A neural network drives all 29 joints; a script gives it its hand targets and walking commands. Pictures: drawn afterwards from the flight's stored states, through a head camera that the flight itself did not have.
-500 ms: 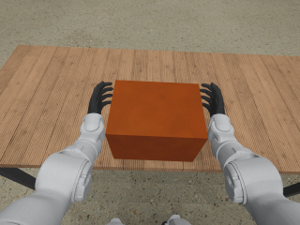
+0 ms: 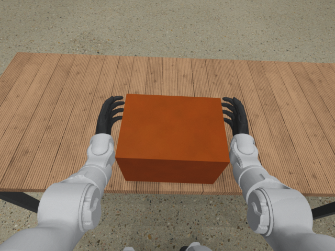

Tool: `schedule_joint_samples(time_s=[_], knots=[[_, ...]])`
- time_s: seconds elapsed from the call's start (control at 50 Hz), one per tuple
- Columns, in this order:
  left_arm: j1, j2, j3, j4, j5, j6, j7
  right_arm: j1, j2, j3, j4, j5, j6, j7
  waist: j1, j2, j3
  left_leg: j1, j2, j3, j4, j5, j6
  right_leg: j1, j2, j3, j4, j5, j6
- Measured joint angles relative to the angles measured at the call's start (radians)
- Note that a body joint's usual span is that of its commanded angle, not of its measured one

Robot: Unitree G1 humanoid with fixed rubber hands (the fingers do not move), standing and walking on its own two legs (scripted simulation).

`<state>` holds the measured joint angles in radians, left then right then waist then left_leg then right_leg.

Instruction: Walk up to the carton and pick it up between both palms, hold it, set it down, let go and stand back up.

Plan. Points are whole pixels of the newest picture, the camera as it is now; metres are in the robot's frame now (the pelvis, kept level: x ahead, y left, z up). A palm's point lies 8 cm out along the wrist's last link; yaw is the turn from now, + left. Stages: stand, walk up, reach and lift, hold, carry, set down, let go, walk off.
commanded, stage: reach and lift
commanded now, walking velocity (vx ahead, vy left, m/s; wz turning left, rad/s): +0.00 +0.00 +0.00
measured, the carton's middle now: (171, 140) +0.39 -0.03 -0.02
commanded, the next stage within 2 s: none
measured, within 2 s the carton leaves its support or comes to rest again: leaves its support in 0.18 s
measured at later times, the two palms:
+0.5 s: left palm (94, 128) +0.39 +0.16 +0.06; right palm (237, 127) +0.38 -0.18 +0.06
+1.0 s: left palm (90, 110) +0.39 +0.15 +0.12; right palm (250, 112) +0.37 -0.19 +0.13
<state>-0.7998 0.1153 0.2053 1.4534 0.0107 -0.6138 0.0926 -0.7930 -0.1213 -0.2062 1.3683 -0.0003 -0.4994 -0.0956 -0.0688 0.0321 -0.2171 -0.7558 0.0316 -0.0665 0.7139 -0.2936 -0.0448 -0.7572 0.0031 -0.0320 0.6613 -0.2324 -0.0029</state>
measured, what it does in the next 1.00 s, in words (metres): stands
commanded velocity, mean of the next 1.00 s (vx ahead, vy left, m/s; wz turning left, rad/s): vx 0.00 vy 0.00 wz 0.00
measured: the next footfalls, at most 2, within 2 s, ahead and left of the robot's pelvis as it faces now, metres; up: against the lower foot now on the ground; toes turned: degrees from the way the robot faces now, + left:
none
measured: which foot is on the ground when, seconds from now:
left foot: down 0.00-1.00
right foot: down 0.00-1.00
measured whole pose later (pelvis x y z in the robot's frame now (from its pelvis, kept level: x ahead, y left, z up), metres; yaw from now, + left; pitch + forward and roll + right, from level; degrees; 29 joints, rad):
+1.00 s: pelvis +0.03 +0.01 +0.04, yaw +0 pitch +1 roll -1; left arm -0.49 0.06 0.10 0.83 -0.02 -0.15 0.10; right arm -0.47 -0.13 -0.04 0.73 0.12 -0.05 -0.15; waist -0.05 0.04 -0.10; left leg -0.17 0.03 -0.05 0.37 -0.21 -0.03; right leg -0.17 0.00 -0.01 0.31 -0.16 0.01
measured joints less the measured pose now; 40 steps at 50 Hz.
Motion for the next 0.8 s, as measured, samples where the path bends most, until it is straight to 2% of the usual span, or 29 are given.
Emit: schedule_joint_samples(time_s=[0.12,0.28,0.36,0.5,0.62,0.8], knots=[[0.062,-0.003,-0.002,0.000,0.036,-0.032,0.001,0.105,0.045,-0.079,-0.086,-0.093,-0.009,-0.003,-0.013,0.019,0.017,0.096,0.006,-0.005,-0.090,0.025,0.001,0.108,0.004,-0.008,-0.108,0.025,0.002],[0.134,-0.024,-0.052,-0.067,0.012,-0.071,0.003,0.217,0.056,-0.043,-0.199,-0.084,-0.041,-0.016,0.003,0.036,0.014,0.187,0.006,-0.001,-0.166,0.038,0.009,0.208,0.003,-0.007,-0.202,0.048,0.009],[0.191,-0.035,-0.066,-0.131,-0.001,-0.058,0.006,0.254,0.057,-0.022,-0.235,-0.083,-0.035,-0.015,0.010,0.038,0.015,0.249,0.006,-0.002,-0.208,0.045,0.011,0.276,0.003,-0.011,-0.255,0.059,0.011],[0.287,-0.043,-0.092,-0.268,-0.028,0.026,0.009,0.305,0.060,0.040,-0.317,-0.052,0.036,-0.019,-0.001,0.018,0.061,0.362,0.007,-0.016,-0.266,0.059,0.007,0.402,0.003,-0.026,-0.325,0.073,0.008],[0.329,-0.039,-0.115,-0.380,-0.037,0.135,0.010,0.338,0.058,0.090,-0.402,0.008,0.130,-0.028,-0.014,0.000,0.078,0.411,0.008,-0.020,-0.290,0.069,0.005,0.452,0.005,-0.030,-0.349,0.082,0.005],[0.316,-0.040,-0.144,-0.491,-0.057,0.294,0.018,0.349,0.022,0.139,-0.540,0.081,0.297,-0.044,-0.010,0.017,0.074,0.471,0.003,-0.003,-0.309,0.073,0.011,0.496,-0.001,-0.010,-0.348,0.080,0.011]])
